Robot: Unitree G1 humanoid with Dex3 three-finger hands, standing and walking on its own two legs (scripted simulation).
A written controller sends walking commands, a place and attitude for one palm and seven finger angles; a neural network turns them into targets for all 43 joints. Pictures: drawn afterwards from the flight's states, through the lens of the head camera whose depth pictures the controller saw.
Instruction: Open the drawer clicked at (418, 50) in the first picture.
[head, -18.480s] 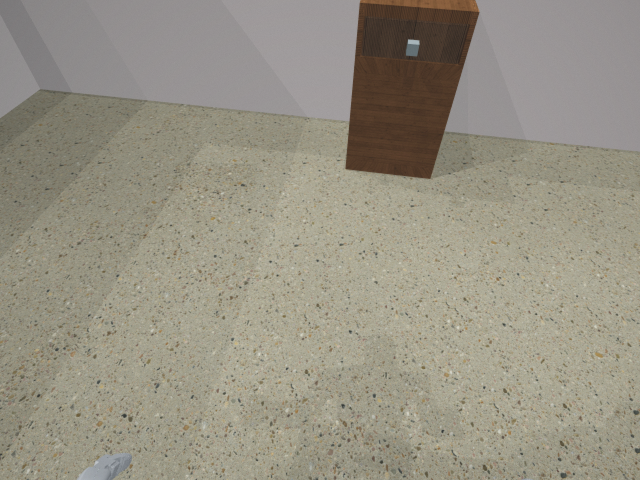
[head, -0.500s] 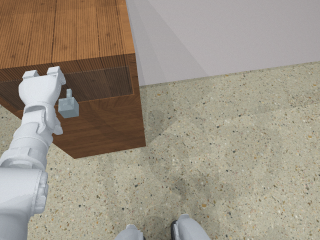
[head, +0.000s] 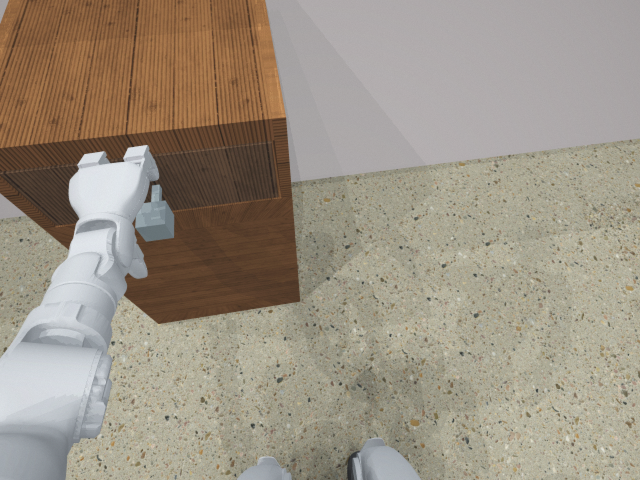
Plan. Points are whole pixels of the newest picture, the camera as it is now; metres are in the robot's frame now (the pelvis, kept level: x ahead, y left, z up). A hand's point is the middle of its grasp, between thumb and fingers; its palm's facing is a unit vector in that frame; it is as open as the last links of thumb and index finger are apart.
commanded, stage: move the hooked fingers above the handle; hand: left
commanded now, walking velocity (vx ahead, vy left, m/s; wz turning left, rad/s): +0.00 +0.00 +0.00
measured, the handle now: (156, 209) +0.52 +0.24 -0.07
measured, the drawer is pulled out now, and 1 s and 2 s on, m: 0.00 0.00 0.00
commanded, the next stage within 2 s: lower the fingers behind the handle in 0.74 s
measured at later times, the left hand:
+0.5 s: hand (132, 209) +0.47 +0.24 +0.00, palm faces -0.07 -0.05 -1.00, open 13.8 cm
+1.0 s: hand (136, 214) +0.47 +0.24 -0.01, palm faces -0.06 -0.02 -1.00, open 13.9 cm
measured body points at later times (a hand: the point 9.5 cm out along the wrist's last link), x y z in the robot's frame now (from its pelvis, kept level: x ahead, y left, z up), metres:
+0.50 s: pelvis +0.00 -0.01 +0.00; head +0.12 +0.00 +0.43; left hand +0.47 +0.24 +0.05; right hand +0.01 -0.28 -0.13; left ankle -0.03 +0.08 -0.69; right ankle +0.02 -0.12 -0.69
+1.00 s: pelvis +0.00 -0.01 -0.01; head +0.12 -0.01 +0.43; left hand +0.47 +0.24 +0.05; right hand +0.01 -0.28 -0.13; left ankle -0.03 +0.08 -0.69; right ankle +0.02 -0.12 -0.69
